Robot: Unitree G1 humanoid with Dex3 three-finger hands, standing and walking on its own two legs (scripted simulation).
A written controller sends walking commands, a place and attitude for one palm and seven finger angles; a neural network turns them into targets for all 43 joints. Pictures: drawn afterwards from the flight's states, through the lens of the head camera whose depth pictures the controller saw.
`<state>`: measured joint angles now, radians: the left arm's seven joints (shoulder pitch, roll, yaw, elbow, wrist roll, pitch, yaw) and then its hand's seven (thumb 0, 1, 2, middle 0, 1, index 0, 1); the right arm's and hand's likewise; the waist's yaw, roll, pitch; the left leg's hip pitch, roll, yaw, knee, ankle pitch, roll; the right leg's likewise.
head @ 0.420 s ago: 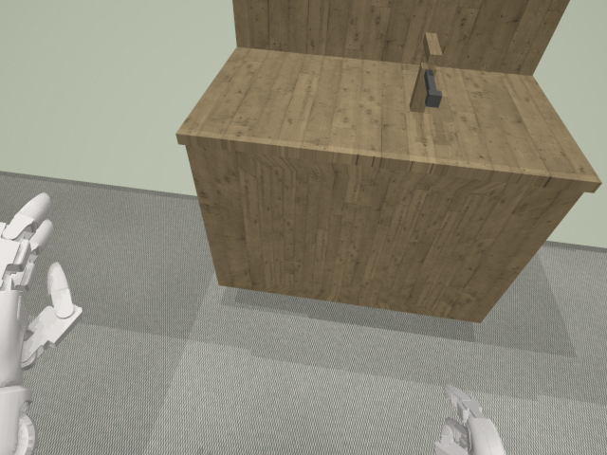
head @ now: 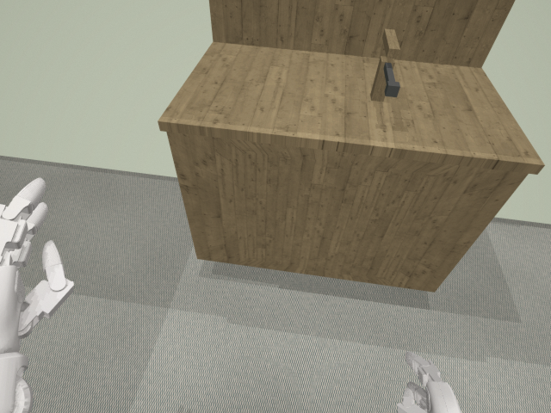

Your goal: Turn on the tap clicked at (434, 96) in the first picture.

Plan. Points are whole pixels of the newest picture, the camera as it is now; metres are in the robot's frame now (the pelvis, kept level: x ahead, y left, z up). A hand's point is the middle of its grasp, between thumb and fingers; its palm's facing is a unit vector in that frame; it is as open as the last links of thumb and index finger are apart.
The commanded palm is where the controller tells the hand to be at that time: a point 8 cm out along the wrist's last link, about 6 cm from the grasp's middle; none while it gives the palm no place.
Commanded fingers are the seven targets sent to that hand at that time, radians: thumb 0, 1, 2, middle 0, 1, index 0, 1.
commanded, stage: turn to face it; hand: left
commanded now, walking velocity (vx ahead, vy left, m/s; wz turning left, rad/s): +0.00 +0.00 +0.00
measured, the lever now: (392, 89) +0.82 -0.23 +0.09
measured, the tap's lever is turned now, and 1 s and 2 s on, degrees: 0 0 0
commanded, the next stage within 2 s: take the last steps up to it in 0.98 s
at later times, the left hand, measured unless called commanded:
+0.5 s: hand (115, 276) +0.23 +0.20 +0.15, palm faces +0.33 -0.88 -0.36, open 7.4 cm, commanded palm +0.18 +0.24 +0.17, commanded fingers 0.00 0.90 0.90 -0.20 -0.30 -0.20 -0.30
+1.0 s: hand (209, 266) +0.25 +0.10 +0.15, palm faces +0.10 -0.92 -0.39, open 7.4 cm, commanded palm +0.20 +0.17 +0.17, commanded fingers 0.00 0.90 0.90 -0.20 -0.30 -0.20 -0.30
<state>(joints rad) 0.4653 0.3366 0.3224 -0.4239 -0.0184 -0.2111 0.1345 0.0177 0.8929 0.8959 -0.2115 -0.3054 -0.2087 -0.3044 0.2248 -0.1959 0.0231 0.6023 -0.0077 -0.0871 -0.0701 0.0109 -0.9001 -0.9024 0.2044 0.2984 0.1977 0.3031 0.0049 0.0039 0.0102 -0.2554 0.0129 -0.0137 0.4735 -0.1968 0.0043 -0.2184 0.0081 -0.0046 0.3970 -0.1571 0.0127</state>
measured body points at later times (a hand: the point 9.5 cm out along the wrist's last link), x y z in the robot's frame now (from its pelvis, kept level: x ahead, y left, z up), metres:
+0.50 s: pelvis -0.02 -0.01 -0.02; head -0.01 -0.01 +0.43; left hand +0.20 +0.24 +0.17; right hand +0.14 -0.25 -0.09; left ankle +0.04 +0.11 -0.74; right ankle +0.04 -0.13 -0.74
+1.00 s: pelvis -0.04 -0.04 -0.02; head -0.04 -0.06 +0.43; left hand +0.23 +0.15 +0.17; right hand +0.04 -0.30 -0.13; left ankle +0.01 +0.10 -0.71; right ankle -0.04 -0.12 -0.74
